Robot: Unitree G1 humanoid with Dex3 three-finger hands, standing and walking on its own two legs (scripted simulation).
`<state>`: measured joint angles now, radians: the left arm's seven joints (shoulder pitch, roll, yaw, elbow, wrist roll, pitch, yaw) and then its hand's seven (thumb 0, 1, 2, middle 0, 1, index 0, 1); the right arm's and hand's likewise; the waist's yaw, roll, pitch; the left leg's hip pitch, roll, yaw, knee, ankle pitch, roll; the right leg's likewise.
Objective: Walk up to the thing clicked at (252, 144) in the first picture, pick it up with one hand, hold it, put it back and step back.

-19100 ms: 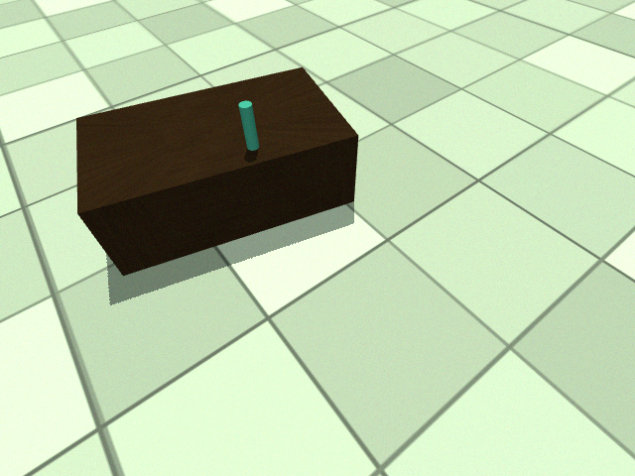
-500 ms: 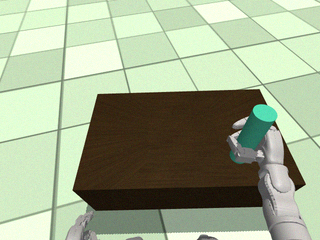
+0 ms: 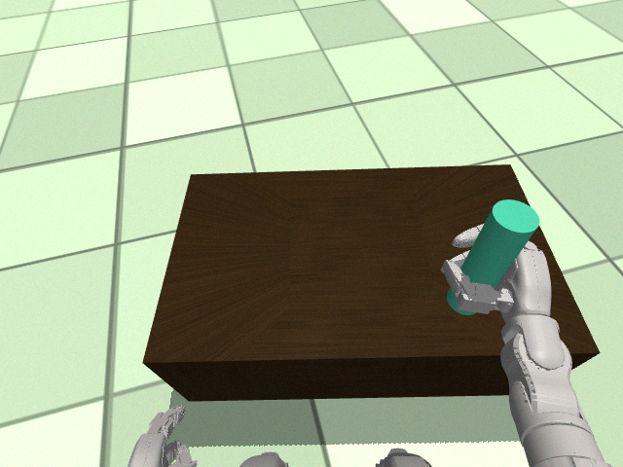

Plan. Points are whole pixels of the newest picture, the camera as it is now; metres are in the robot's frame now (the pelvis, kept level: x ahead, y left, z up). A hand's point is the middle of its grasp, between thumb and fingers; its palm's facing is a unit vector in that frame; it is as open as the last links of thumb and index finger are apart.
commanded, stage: crouch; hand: right
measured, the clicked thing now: (485, 264) +0.34 -0.18 +0.07
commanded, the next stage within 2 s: lower in 1.10 s
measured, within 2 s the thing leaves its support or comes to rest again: neither
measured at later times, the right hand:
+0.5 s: hand (440, 277) +0.41 -0.18 -0.10, palm faces +0.08 +1.00 +0.00, open 6.2 cm
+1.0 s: hand (432, 281) +0.45 -0.19 -0.17, palm faces +0.10 +0.99 +0.00, open 6.2 cm
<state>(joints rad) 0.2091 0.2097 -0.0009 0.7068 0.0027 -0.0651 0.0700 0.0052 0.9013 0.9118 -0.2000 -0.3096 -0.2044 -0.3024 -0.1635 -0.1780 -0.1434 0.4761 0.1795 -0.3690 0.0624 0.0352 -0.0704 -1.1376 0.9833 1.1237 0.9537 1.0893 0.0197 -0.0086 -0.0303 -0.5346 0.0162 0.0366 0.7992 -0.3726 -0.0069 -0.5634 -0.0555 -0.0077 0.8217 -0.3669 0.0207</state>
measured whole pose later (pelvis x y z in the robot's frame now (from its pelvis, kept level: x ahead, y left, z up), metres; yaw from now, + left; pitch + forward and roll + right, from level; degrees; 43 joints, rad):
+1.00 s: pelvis -0.04 +0.00 -0.18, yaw +2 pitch +31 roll +3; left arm 0.20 0.25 0.01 0.69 0.06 -0.02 -0.02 0.00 0.91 0.90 -0.20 -0.31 -0.21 -0.29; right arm -0.75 -0.37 -0.39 0.99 0.09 -0.53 0.12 0.04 -0.08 -1.13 0.98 1.12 0.95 1.08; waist 0.12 -0.01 -0.18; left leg -1.57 0.01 0.05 1.63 -0.60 0.00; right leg -1.61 -0.07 0.05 1.66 -0.60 0.02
